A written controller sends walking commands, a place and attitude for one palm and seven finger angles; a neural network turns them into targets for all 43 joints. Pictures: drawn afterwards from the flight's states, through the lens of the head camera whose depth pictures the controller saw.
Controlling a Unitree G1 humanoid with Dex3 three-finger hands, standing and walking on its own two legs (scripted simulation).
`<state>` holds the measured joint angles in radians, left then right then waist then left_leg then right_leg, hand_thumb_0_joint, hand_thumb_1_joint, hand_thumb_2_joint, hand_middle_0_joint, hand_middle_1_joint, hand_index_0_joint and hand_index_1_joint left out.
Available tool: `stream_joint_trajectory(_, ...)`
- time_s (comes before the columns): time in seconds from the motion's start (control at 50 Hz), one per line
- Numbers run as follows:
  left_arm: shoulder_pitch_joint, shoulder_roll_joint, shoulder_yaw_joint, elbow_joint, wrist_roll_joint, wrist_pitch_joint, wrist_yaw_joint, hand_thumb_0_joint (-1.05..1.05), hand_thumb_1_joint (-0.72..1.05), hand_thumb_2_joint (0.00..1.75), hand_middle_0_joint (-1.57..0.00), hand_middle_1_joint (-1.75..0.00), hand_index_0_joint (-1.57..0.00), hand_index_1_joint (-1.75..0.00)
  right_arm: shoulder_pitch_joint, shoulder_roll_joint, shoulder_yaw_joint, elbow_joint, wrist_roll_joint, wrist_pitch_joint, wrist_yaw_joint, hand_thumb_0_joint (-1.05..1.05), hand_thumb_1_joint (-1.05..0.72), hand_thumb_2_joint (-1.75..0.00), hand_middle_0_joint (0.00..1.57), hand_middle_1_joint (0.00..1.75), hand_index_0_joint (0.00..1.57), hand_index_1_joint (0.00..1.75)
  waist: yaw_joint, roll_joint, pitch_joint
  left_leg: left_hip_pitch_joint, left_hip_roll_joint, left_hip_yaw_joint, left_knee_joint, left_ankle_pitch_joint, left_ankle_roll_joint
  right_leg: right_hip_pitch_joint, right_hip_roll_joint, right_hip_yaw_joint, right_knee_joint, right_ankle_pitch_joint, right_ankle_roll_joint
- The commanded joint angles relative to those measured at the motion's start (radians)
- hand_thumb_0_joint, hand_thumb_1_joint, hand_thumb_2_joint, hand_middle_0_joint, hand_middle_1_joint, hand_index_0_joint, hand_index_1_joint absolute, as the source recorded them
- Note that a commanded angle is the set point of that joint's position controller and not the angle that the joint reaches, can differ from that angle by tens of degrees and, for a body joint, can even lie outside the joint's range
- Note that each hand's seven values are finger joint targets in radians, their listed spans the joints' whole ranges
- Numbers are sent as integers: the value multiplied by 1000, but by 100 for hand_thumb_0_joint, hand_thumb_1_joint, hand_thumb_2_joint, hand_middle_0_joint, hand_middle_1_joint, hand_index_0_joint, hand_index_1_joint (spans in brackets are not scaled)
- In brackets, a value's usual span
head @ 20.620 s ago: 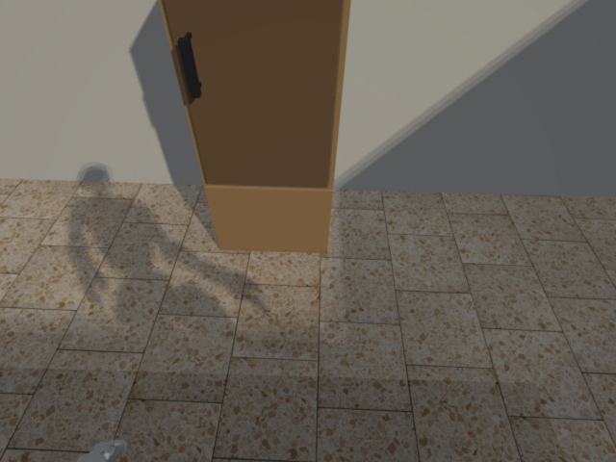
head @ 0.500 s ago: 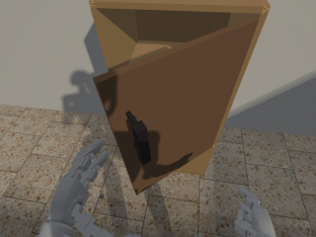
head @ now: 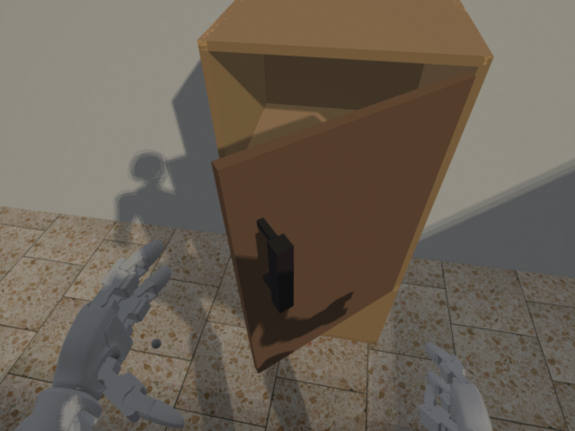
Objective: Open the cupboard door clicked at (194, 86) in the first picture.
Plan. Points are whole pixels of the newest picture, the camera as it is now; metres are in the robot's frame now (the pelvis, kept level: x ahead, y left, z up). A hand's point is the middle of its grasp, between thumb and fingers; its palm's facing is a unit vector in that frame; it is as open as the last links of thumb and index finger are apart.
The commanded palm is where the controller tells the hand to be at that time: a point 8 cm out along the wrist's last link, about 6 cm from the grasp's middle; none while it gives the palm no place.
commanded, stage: draw the hand back to the body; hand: left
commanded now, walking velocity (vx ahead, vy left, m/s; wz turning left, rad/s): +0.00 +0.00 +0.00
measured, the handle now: (273, 265) +0.32 +0.05 +0.08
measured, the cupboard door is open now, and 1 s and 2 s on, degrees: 41 41 41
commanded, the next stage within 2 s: step back with the hand held close in 1.08 s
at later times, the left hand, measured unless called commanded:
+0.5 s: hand (77, 289) +0.21 +0.24 +0.17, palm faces +0.36 -0.85 -0.40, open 11.5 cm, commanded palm +0.17 +0.28 +0.19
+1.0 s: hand (67, 282) +0.21 +0.24 +0.19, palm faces +0.42 -0.81 -0.40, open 7.5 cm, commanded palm +0.16 +0.28 +0.21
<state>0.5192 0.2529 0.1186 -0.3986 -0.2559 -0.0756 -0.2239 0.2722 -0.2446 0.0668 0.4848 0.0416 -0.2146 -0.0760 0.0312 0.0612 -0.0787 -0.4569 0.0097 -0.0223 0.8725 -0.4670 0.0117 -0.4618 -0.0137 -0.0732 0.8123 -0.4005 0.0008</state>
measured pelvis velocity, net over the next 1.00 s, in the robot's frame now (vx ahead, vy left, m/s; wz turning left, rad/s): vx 0.02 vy -0.01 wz -0.03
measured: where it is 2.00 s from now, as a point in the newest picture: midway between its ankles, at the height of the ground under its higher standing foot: outside the picture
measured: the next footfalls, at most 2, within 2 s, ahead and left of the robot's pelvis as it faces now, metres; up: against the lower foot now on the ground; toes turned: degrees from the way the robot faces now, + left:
none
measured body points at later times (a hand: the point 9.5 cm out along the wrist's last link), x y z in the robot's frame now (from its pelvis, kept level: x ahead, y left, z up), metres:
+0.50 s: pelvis +0.02 +0.01 +0.04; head +0.01 -0.01 +0.48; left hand +0.19 +0.28 +0.20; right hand +0.20 -0.20 -0.05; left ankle -0.01 +0.11 -0.70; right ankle +0.01 -0.12 -0.70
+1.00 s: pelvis +0.02 -0.01 +0.04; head +0.00 -0.03 +0.49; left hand +0.18 +0.28 +0.21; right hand +0.20 -0.24 -0.04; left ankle -0.01 +0.11 -0.70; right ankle +0.01 -0.12 -0.70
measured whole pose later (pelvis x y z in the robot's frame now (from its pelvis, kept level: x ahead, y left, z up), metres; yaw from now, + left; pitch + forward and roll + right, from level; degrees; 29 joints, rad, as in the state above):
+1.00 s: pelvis +0.02 -0.01 +0.04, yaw -2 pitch -5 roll -1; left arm 0.47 0.32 0.31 -0.38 -0.05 -0.07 0.11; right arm 0.19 -0.23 0.02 0.65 -0.01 -0.13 -0.08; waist 0.07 0.07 0.03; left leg -0.05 0.02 0.02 0.41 -0.28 0.00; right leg -0.09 0.01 -0.04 0.39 -0.22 -0.01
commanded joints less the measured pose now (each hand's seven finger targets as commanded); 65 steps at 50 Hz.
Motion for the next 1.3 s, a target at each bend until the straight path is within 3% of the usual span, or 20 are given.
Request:
stream_joint_trajectory(0.0,-116,258,144,-335,127,-64,150,0,-29,39,-16,-30,-16,-30,-108,-80,-56,-161,-14,-54,-33,0,-90,-90,20,30,20,30,45,-32,-70,27,0,-12,-241,210,2,142,13,53,-200,163,-29)
stream_joint_trajectory(0.02,-27,153,98,-288,145,-39,217,0,-26,40,-16,-30,-16,-30,-103,-62,-49,-154,-24,-48,-38,0,-90,-90,20,30,20,30,23,-33,-15,36,-4,-4,-254,197,-2,128,9,46,-226,144,-28)
stream_joint_trajectory(0.04,2,119,73,-271,154,-25,245,0,-22,42,-16,-30,-16,-30,-98,-63,-49,-150,-24,-42,-36,0,-90,-90,20,30,20,30,17,-65,4,39,-2,-9,-261,196,-5,123,7,39,-232,141,-26)
stream_joint_trajectory(0.06,-4,116,68,-275,171,-19,267,0,-18,43,-16,-30,-16,-30,-106,-69,-50,-136,-23,-35,-33,0,-90,-90,20,30,20,30,20,-36,3,60,1,-6,-270,221,-3,151,5,41,-244,164,-29)
stream_joint_trajectory(0.12,-9,138,82,-286,203,-21,312,0,-8,48,-16,-30,-16,-30,-118,-70,-48,-118,-28,-18,-29,0,-90,-90,20,30,20,30,18,17,6,117,7,-3,-310,263,-5,181,4,33,-264,190,-26)
stream_joint_trajectory(0.24,-77,172,111,-310,231,-38,357,0,13,57,-17,-30,-17,-30,-140,-76,-49,-87,-40,-21,-35,0,-90,-90,20,30,20,30,18,17,-12,214,12,-8,-388,328,-3,258,3,28,-315,229,-24)
stream_joint_trajectory(0.32,-50,195,168,-290,230,-41,369,0,27,63,-18,-30,-18,-30,-158,-74,-51,-61,-44,-20,-31,0,-90,-90,20,30,20,30,31,-10,-17,251,20,-9,-429,414,-11,318,4,24,-340,281,-23)
stream_joint_trajectory(0.4,-47,198,197,-268,230,-44,368,0,41,69,-18,-30,-18,-30,-167,-76,-56,-37,-46,-12,-20,0,-90,-90,20,30,20,30,35,27,0,288,27,-3,-453,524,-24,350,4,24,-363,337,-23)
stream_joint_trajectory(0.5,-66,223,257,-224,221,-44,364,0,58,76,-19,-30,-19,-30,-184,-80,-68,-25,-47,13,-15,0,-90,-90,20,30,20,30,40,-47,18,311,29,13,-478,541,-15,382,8,27,-400,380,-18)
stream_joint_trajectory(0.68,-163,285,353,-229,214,-61,369,0,90,90,-20,-30,-20,-30,-201,-79,-75,-1,-49,27,-16,0,-90,-90,20,30,20,30,44,37,16,357,20,26,-505,534,-12,411,7,37,-441,392,-21)
stream_joint_trajectory(0.74,-142,233,305,-186,209,-55,356,0,90,90,-20,-30,-20,-30,-205,-82,-79,-3,-47,33,-9,0,-90,-90,20,30,20,30,38,-5,42,356,18,34,-511,492,-3,398,9,39,-459,378,-16)
stream_joint_trajectory(0.84,-140,250,311,-192,211,-62,354,0,90,90,-20,-30,-20,-30,-210,-87,-88,-2,-48,38,-7,0,-90,-90,20,30,20,30,40,-34,14,373,15,41,-512,489,6,415,10,45,-468,394,-13)
stream_joint_trajectory(0.96,-153,294,347,-206,214,-70,359,0,90,90,-20,-30,-20,-30,-226,-81,-87,6,-49,33,-15,0,-90,-90,20,30,20,30,48,16,20,377,8,46,-511,471,6,419,6,57,-483,397,-18)
stream_joint_trajectory(1.12,-152,250,313,-163,210,-76,353,0,90,90,-20,-30,-20,-30,-223,-76,-89,12,-45,30,-14,0,-90,-90,20,30,20,30,39,-13,65,375,8,49,-522,403,10,384,11,58,-509,320,-12)
stream_joint_trajectory(1.16,-157,269,326,-149,209,-78,353,0,90,90,-20,-30,-20,-30,-229,-79,-90,16,-46,27,-15,0,-90,-90,20,30,20,30,42,-2,70,373,7,49,-523,385,10,384,8,64,-518,305,-13)
stream_joint_trajectory(1.18,-251,299,338,-257,208,-94,357,0,90,90,-20,-30,-20,-30,-236,-78,-87,7,-46,20,-14,0,-90,-90,20,30,20,30,40,12,18,388,3,42,-522,386,11,402,5,67,-512,306,-13)
stream_joint_trajectory(1.2,-290,407,462,-254,212,-133,365,0,90,90,-20,-30,-20,-30,-204,-98,-82,-25,-34,38,-15,0,-90,-90,20,30,20,30,-9,-37,112,315,16,27,-490,321,24,278,-32,166,-563,349,-15)
stream_joint_trajectory(1.22,-168,329,408,-166,214,-134,352,0,90,90,-20,-30,-20,-30,-202,-86,-88,-7,-42,55,-14,0,-90,-90,20,30,20,30,-10,-98,85,328,12,17,-462,328,27,278,-53,167,-563,375,-18)
stream_joint_trajectory(1.24,-114,306,382,-152,216,-125,345,0,90,90,-20,-30,-20,-30,-210,-89,-91,-17,-43,69,-8,0,-90,-90,20,30,20,30,-11,-112,88,337,11,24,-451,346,24,259,-60,172,-565,405,-20)
stream_joint_trajectory(1.28,-86,296,374,-176,218,-134,344,0,90,90,-20,-30,-20,-30,-211,-97,-95,-27,-46,83,-9,0,-90,-90,20,30,20,30,-12,-51,37,328,18,29,-459,405,14,289,-66,147,-522,482,-19)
